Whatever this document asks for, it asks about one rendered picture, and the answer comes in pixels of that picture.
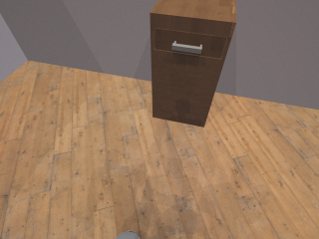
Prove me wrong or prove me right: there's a cabinet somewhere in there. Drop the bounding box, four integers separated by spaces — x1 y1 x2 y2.
150 0 236 127

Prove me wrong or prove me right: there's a drawer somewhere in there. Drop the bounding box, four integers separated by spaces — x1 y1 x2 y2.
155 27 227 59

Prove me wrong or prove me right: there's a handle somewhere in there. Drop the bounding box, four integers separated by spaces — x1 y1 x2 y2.
171 41 202 54

